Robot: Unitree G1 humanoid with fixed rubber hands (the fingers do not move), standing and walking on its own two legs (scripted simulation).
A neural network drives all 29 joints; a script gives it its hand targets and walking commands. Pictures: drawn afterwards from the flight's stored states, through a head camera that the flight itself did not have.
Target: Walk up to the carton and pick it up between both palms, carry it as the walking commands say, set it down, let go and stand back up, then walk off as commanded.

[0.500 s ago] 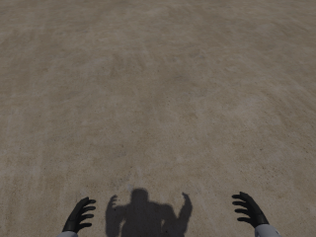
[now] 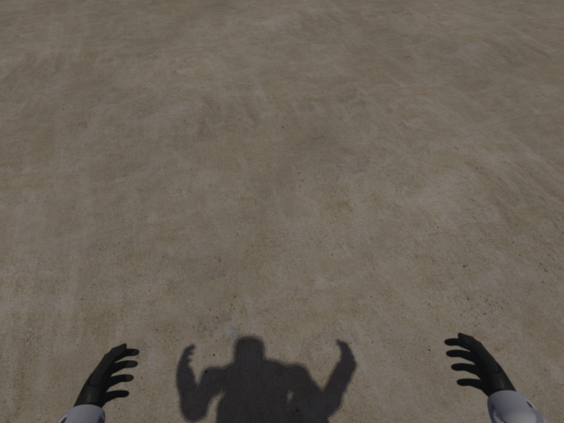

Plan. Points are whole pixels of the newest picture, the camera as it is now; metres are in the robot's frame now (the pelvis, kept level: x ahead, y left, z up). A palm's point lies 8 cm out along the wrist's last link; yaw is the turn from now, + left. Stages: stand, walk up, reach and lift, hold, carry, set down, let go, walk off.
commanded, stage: stand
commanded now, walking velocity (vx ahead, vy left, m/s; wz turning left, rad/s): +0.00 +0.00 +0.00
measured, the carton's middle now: out of the picture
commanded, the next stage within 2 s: walk up in 0.98 s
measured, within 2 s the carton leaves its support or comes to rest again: neither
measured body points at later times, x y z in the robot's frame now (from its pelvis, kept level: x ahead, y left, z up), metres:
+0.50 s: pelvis +0.00 +0.00 +0.01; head +0.00 +0.00 +0.46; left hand +0.16 +0.30 -0.07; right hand +0.16 -0.30 -0.07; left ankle +0.01 +0.12 -0.73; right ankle +0.01 -0.12 -0.73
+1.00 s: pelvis +0.00 +0.00 +0.01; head +0.00 +0.00 +0.46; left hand +0.13 +0.31 -0.08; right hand +0.13 -0.31 -0.09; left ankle +0.01 +0.12 -0.73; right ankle +0.01 -0.12 -0.73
